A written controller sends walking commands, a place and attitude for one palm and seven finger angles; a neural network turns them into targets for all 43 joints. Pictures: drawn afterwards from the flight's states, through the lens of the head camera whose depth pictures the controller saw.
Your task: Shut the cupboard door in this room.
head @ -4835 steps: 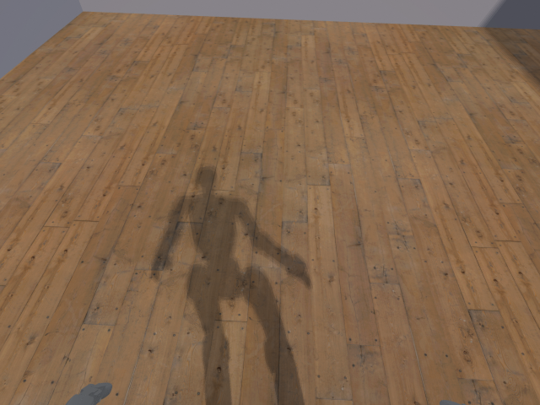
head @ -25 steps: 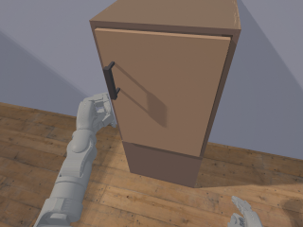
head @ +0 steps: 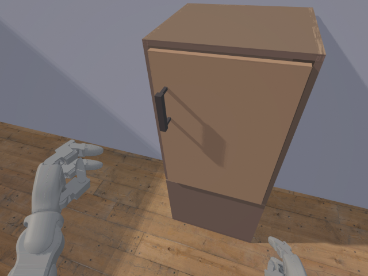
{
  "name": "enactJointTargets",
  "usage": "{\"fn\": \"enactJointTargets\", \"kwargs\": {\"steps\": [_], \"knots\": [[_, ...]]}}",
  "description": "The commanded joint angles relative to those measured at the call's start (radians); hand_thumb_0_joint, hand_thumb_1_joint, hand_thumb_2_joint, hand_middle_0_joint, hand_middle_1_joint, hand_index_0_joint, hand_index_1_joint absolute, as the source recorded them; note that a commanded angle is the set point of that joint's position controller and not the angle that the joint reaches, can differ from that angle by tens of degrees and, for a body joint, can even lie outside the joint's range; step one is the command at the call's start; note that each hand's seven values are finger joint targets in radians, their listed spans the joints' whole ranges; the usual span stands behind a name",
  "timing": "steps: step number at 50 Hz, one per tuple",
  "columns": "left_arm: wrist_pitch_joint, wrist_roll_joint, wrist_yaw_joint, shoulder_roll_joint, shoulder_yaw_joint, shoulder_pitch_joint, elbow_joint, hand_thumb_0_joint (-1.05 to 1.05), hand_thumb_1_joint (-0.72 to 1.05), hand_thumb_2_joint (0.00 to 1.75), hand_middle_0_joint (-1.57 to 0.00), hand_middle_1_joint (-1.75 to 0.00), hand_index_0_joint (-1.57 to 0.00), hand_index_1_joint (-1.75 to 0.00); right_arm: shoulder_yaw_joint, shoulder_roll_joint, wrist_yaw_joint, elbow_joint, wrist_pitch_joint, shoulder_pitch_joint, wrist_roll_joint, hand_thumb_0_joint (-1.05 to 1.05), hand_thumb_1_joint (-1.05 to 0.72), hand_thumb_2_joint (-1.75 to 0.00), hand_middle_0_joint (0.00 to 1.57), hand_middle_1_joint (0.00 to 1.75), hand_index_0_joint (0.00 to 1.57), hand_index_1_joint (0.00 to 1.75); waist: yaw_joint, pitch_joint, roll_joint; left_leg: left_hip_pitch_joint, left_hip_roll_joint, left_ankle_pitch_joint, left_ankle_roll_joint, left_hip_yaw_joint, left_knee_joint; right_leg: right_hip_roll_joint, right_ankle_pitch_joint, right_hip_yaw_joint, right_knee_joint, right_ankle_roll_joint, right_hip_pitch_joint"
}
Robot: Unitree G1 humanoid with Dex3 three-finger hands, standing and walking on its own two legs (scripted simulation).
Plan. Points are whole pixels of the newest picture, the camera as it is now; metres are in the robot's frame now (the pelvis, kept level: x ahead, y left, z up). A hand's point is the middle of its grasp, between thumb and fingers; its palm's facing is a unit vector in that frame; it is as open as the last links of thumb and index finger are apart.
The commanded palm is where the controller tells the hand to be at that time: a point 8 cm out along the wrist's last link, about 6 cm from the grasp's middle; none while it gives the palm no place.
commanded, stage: draw the hand back to the body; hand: left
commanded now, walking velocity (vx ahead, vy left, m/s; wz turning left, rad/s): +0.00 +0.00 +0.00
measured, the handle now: (164, 109) +0.56 +0.13 +0.07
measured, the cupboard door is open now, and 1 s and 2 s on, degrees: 0 0 0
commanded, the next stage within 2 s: step back with the hand held close in 0.60 s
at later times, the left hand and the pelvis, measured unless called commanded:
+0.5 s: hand (43, 200) +0.19 +0.26 +0.15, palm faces +0.48 -0.79 -0.38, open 7.3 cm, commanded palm +0.14 +0.30 +0.17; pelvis +0.00 +0.00 +0.00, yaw +1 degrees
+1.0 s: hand (45, 209) +0.18 +0.26 +0.15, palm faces +0.42 -0.77 -0.47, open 7.4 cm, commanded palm +0.12 +0.30 +0.17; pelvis -0.01 -0.01 -0.01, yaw +2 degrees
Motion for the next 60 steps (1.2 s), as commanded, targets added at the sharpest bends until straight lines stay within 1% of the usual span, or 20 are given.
{"fn": "enactJointTargets", "kwargs": {"steps": [1,6,10,16,18,22,25,28,33,36,37,38,39,42,46,48,51,53,56,60], "knots": [[-0.066,-0.007,0.016,0.191,0.169,-0.082,-0.281,0.00,0.90,0.90,-0.47,-0.60,-0.47,-0.60,-0.057,-0.101,-0.007,-0.168,-0.057,-0.144,-0.004,0.00,-0.90,-0.90,0.20,0.30,0.20,0.30,0.002,-0.111,-0.010,-0.101,0.112,0.302,-0.109,-0.061,-0.092,-0.020,0.118,-0.010,-0.023,-0.018,0.145],[-0.066,-0.013,0.023,0.240,0.262,0.051,-0.378,0.00,0.90,0.90,-0.34,-0.45,-0.34,-0.45,-0.067,-0.098,-0.001,-0.169,-0.070,-0.138,-0.007,0.00,-0.90,-0.90,0.20,0.30,0.20,0.30,0.011,-0.133,0.024,-0.097,0.122,0.412,-0.124,-0.063,-0.068,-0.023,0.178,-0.007,-0.015,-0.013,0.164],[-0.058,-0.018,0.032,0.279,0.339,0.157,-0.384,0.00,0.90,0.90,-0.23,-0.33,-0.23,-0.33,-0.074,-0.103,-0.001,-0.161,-0.082,-0.130,-0.007,0.00,-0.90,-0.90,0.20,0.30,0.20,0.30,0.016,-0.093,0.013,-0.121,0.125,0.428,-0.128,-0.060,-0.060,-0.019,0.188,-0.007,-0.019,-0.011,0.143],[-0.051,0.000,0.045,0.200,0.242,0.068,-0.358,0.00,0.90,0.90,-0.20,-0.30,-0.20,-0.30,-0.083,-0.123,-0.008,-0.136,-0.101,-0.112,-0.006,0.00,-0.90,-0.90,0.20,0.30,0.20,0.30,-0.020,-0.010,0.001,-0.103,0.134,0.331,-0.122,-0.080,-0.075,-0.023,0.087,-0.011,-0.027,-0.003,0.037],[-0.054,0.002,0.053,0.214,0.254,0.053,-0.352,0.00,0.90,0.90,-0.20,-0.30,-0.20,-0.30,-0.083,-0.122,-0.013,-0.137,-0.103,-0.117,-0.008,0.00,-0.90,-0.90,0.20,0.30,0.20,0.30,-0.013,-0.027,-0.020,-0.114,0.123,0.241,-0.114,-0.076,-0.085,-0.023,0.052,-0.011,-0.028,-0.005,0.048],[-0.070,0.001,0.060,0.259,0.299,0.072,-0.392,0.00,0.90,0.90,-0.20,-0.30,-0.20,-0.30,-0.078,-0.113,-0.023,-0.145,-0.113,-0.130,-0.012,0.00,-0.90,-0.90,0.20,0.30,0.20,0.30,0.010,-0.105,-0.028,-0.127,0.109,0.218,-0.107,-0.067,-0.087,-0.025,0.062,-0.009,-0.018,-0.010,0.122],[-0.068,-0.003,0.060,0.287,0.330,0.110,-0.395,0.00,0.90,0.90,-0.20,-0.30,-0.20,-0.30,-0.072,-0.109,-0.024,-0.141,-0.118,-0.138,-0.013,0.00,-0.90,-0.90,0.20,0.30,0.20,0.30,0.020,-0.104,0.010,-0.148,0.102,0.238,-0.106,-0.053,-0.077,-0.026,0.089,-0.001,-0.024,-0.015,0.150],[-0.068,-0.006,0.055,0.256,0.312,0.119,-0.383,0.00,0.90,0.90,-0.20,-0.30,-0.20,-0.30,-0.067,-0.096,-0.022,-0.138,-0.117,-0.142,-0.010,0.00,-0.90,-0.90,0.20,0.30,0.20,0.30,0.013,-0.047,0.029,-0.163,0.099,0.223,-0.107,-0.042,-0.082,-0.026,0.076,-0.002,-0.032,-0.015,0.126],[-0.065,-0.013,0.046,0.238,0.301,0.130,-0.340,0.00,0.90,0.90,-0.20,-0.30,-0.20,-0.30,-0.071,-0.099,-0.020,-0.136,-0.111,-0.140,-0.007,0.00,-0.90,-0.90,0.20,0.30,0.20,0.30,0.007,-0.002,-0.016,-0.171,0.100,0.182,-0.088,-0.029,-0.084,-0.026,0.046,0.008,-0.052,-0.011,0.098],[-0.068,-0.016,0.045,0.239,0.301,0.137,-0.342,0.00,0.90,0.90,-0.20,-0.30,-0.20,-0.30,-0.076,-0.102,-0.022,-0.140,-0.112,-0.142,-0.007,0.00,-0.90,-0.90,0.20,0.30,0.20,0.30,0.008,-0.036,-0.031,-0.161,0.096,0.173,-0.074,-0.019,-0.078,-0.032,0.043,0.016,-0.055,-0.007,0.108],[-0.107,-0.014,0.054,0.367,0.432,0.066,-0.385,0.00,0.90,0.90,-0.20,-0.30,-0.20,-0.30,-0.097,-0.149,-0.020,-0.175,-0.096,-0.105,0.001,0.00,-0.90,-0.90,0.20,0.30,0.20,0.30,-0.029,-0.020,-0.032,-0.277,0.123,0.046,-0.037,-0.065,-0.038,-0.092,0.056,0.122,-0.066,-0.018,0.078],[-0.114,-0.018,0.050,0.291,0.378,0.162,-0.326,0.00,0.90,0.90,-0.20,-0.30,-0.20,-0.30,-0.100,-0.131,-0.021,-0.162,-0.087,-0.088,-0.003,0.00,-0.90,-0.90,0.20,0.30,0.20,0.30,-0.034,-0.045,-0.085,-0.249,0.108,0.036,-0.036,-0.070,0.022,-0.146,0.040,0.156,-0.083,-0.039,0.035],[-0.117,-0.013,0.051,0.269,0.351,0.189,-0.334,0.00,0.90,0.90,-0.20,-0.30,-0.20,-0.30,-0.100,-0.126,-0.017,-0.163,-0.080,-0.090,-0.008,0.00,-0.90,-0.90,0.20,0.30,0.20,0.30,-0.038,-0.058,-0.111,-0.220,0.102,0.047,-0.038,-0.065,0.064,-0.177,0.037,0.188,-0.101,-0.053,0.004],[-0.140,-0.012,0.064,0.275,0.352,0.222,-0.366,0.00,0.90,0.90,-0.20,-0.30,-0.20,-0.30,-0.104,-0.123,-0.012,-0.161,-0.066,-0.082,-0.001,0.00,-0.90,-0.90,0.20,0.30,0.20,0.30,-0.049,-0.122,-0.114,-0.245,0.096,0.032,-0.049,-0.063,0.172,-0.257,0.090,0.235,-0.077,-0.099,-0.008],[-0.154,-0.014,0.084,0.311,0.382,0.278,-0.407,0.00,0.90,0.90,-0.20,-0.30,-0.20,-0.30,-0.105,-0.119,-0.019,-0.168,-0.046,-0.073,0.008,0.00,-0.90,-0.90,0.20,0.30,0.20,0.30,-0.054,-0.175,-0.096,-0.293,0.108,-0.019,-0.056,-0.064,0.194,-0.287,0.174,0.223,-0.012,-0.110,0.012],[-0.157,-0.016,0.094,0.330,0.400,0.284,-0.446,0.00,0.90,0.90,-0.20,-0.30,-0.20,-0.30,-0.108,-0.132,-0.027,-0.177,-0.037,-0.075,0.008,0.00,-0.90,-0.90,0.20,0.30,0.20,0.30,-0.058,-0.179,-0.082,-0.265,0.125,0.117,-0.057,-0.073,0.120,-0.246,0.200,0.170,0.050,-0.081,-0.012],[-0.150,-0.014,0.098,0.339,0.409,0.279,-0.469,0.00,0.90,0.90,-0.20,-0.30,-0.20,-0.30,-0.109,-0.146,-0.047,-0.188,-0.024,-0.101,-0.002,0.00,-0.90,-0.90,0.20,0.30,0.20,0.30,-0.044,-0.168,0.023,-0.295,0.203,0.385,-0.044,-0.159,0.013,-0.105,0.252,0.067,0.178,-0.008,0.000],[-0.144,-0.008,0.095,0.338,0.408,0.250,-0.461,0.00,0.90,0.90,-0.20,-0.30,-0.20,-0.30,-0.115,-0.150,-0.051,-0.190,-0.019,-0.092,-0.011,0.00,-0.90,-0.90,0.20,0.30,0.20,0.30,-0.041,-0.152,0.019,-0.353,0.232,0.442,-0.038,-0.174,0.001,-0.075,0.237,0.069,0.210,0.005,0.035],[-0.141,-0.001,0.087,0.314,0.386,0.232,-0.432,0.00,0.90,0.90,-0.20,-0.30,-0.20,-0.30,-0.119,-0.155,-0.050,-0.192,-0.018,-0.076,-0.011,0.00,-0.90,-0.90,0.20,0.30,0.20,0.30,-0.046,-0.145,-0.016,-0.399,0.236,0.363,-0.034,-0.164,0.004,-0.079,0.224,0.084,0.217,0.004,0.053],[-0.140,0.009,0.083,0.323,0.414,0.258,-0.397,0.00,0.90,0.90,-0.20,-0.30,-0.20,-0.30,-0.125,-0.170,-0.041,-0.203,-0.012,-0.074,-0.014,0.00,-0.90,-0.90,0.20,0.30,0.20,0.30,-0.041,-0.129,-0.022,-0.546,0.238,0.085,-0.008,-0.182,-0.034,-0.071,0.164,0.102,0.236,0.007,0.103]]}}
